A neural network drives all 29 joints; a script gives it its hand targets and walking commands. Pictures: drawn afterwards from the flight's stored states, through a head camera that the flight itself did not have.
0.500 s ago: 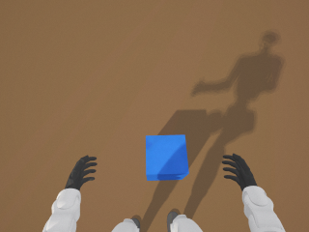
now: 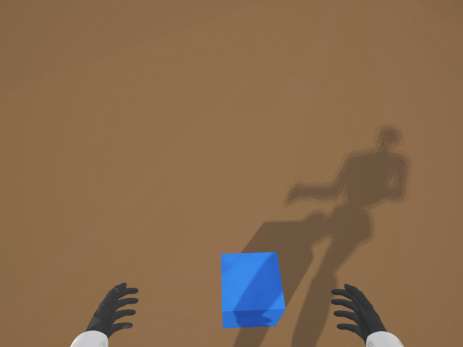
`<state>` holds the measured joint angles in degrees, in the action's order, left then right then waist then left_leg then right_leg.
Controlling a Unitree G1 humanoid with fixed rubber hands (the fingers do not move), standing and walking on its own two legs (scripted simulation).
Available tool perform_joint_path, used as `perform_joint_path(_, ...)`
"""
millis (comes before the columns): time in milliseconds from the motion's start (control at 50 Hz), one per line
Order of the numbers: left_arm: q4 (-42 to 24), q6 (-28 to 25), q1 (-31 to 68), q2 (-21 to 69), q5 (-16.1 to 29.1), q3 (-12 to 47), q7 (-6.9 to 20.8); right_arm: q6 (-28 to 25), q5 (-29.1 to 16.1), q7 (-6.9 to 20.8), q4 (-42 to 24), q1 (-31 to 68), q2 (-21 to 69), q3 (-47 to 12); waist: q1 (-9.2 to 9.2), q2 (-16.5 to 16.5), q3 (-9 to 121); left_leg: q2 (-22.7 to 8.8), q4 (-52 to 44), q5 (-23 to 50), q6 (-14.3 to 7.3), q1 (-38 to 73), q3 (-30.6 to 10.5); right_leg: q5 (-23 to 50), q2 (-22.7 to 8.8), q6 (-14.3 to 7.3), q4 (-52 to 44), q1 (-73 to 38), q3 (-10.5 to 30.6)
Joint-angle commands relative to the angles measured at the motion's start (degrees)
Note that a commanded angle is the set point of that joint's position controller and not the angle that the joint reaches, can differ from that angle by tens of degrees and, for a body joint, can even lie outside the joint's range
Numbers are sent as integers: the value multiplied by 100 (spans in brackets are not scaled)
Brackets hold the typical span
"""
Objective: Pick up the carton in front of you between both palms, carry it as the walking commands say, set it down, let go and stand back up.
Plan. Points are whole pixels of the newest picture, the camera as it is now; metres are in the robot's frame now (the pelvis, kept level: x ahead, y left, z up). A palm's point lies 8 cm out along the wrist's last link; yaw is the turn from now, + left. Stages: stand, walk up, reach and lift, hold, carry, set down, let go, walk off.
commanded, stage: let go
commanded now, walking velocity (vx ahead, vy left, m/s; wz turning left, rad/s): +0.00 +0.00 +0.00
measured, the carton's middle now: (249, 291) +0.41 -0.07 -0.65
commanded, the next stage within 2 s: stand in 0.12 s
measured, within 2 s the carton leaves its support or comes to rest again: neither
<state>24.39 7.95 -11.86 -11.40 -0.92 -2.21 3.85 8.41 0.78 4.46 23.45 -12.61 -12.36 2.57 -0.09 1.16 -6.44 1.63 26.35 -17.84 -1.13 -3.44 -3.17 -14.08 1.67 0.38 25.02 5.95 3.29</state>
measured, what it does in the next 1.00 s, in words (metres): stands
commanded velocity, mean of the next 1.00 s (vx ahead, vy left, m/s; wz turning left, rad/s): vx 0.00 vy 0.00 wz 0.00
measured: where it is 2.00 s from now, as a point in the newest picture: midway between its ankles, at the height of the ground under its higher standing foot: outside the picture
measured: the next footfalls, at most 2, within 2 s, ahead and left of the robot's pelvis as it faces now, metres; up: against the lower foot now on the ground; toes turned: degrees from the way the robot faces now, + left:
none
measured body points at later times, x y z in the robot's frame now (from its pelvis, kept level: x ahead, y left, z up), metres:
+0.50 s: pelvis +0.01 -0.01 -0.01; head +0.01 -0.02 +0.44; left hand +0.14 +0.27 -0.10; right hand +0.15 -0.29 -0.10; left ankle -0.03 +0.11 -0.74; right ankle +0.00 -0.13 -0.74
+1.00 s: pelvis -0.01 -0.01 +0.00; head -0.02 -0.02 +0.45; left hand +0.10 +0.27 -0.11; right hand +0.10 -0.30 -0.11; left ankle -0.03 +0.11 -0.74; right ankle +0.00 -0.13 -0.74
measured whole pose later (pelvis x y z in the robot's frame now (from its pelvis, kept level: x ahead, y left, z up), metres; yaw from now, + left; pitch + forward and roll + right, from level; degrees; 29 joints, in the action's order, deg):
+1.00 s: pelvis -0.01 -0.01 +0.00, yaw +1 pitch -3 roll +0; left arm 49.0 -1.0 -10.7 -16.8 -1.0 -2.9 -1.7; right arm -1.0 0.6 -1.7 45.0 -13.7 -17.9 2.6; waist -0.1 0.8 -1.9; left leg 1.1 27.6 -17.0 0.0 -7.8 -3.5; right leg -13.9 1.7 -0.5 27.1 10.4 1.9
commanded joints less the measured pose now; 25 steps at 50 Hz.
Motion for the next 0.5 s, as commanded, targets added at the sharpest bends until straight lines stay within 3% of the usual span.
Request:
perform_joint_path(0, -543, -38, 171, -532, -29, -191, -8, -47, 13, -28, -574, 186, -553, 182, 23, -23, 306, -36, -587, 1286, 195, -704, 186, 1087, 154, 24, -177, -678, -308)
perform_joint_path(80, -585, -46, 214, -537, -33, -190, 2, -59, 20, -40, -594, 191, -524, 173, 14, -36, 378, -1, -527, 1378, 190, -605, 199, 1204, 139, 19, -169, -674, -268)
perform_joint_path(100, -990, 250, 384, -676, -129, -116, -142, -242, -63, -136, -318, -117, -620, 139, -54, 133, 705, 112, -350, 1460, 229, -561, 251, 1600, 104, -16, -35, -876, -198)
perform_joint_path(120, 439, -195, 222, -1187, 76, -401, -387, -497, -45, -293, 338, 458, -1178, 398, 133, 7, 824, -125, 37, 1406, 247, -746, 145, 1310, -274, 64, 107, 130, -162)
perform_joint_path(140, 479, -407, 109, -1260, 53, -410, -476, -633, -32, -339, 277, 274, -1175, 426, 28, -55, 909, -205, 80, 1330, 227, -587, 64, 1151, -275, 35, 117, 222, -86)
perform_joint_path(200, 773, -706, 264, -974, -21, -375, -524, -827, 8, -382, 569, 229, -953, 382, -21, -108, 719, -310, -18, 935, 169, -785, -115, 669, -298, -22, 32, 513, 6)
perform_joint_path(340, 1221, -891, 258, -1101, -57, -369, -556, -930, 49, -480, 942, 171, -1078, 368, -22, -106, 841, -382, 88, 1483, 152, -715, -228, 1387, -365, -68, 122, 387, 117)
perform_joint_path(480, 1498, -937, 217, -1206, -53, -345, -596, -961, 40, -561, 1191, 58, -1196, 322, -13, -82, 824, -425, 57, 1493, 137, -728, -301, 1439, -424, -93, 115, 306, 182)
